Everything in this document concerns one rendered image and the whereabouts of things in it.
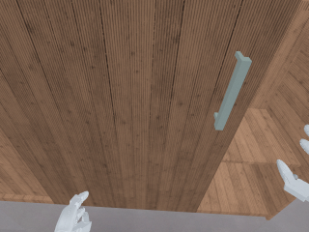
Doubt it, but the handle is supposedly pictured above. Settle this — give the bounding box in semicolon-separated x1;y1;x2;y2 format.
213;51;252;131

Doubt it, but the robot left hand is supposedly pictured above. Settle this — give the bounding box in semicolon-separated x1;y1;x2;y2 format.
54;190;92;232

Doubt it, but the wardrobe door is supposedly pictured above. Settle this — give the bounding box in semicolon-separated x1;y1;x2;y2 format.
0;128;49;197
0;0;301;213

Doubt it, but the robot right hand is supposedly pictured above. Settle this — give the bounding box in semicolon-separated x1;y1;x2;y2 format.
276;124;309;202

